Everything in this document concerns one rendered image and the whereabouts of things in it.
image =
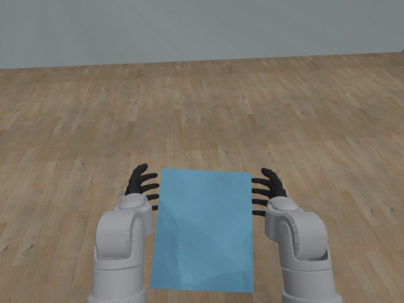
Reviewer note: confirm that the robot right forearm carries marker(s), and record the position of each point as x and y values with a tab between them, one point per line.
304	252

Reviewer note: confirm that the right robot hand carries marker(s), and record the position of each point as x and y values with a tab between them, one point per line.
275	186

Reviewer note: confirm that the carton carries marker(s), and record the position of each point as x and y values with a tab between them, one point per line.
204	232

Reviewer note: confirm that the robot left forearm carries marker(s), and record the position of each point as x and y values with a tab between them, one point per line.
119	251

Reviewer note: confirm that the left robot hand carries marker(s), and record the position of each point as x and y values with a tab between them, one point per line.
136	180

